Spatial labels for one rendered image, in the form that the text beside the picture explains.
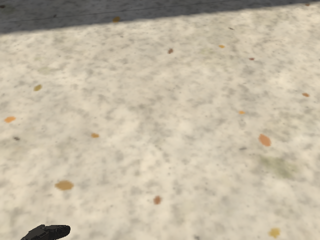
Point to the robot left hand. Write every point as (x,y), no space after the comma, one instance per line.
(52,232)

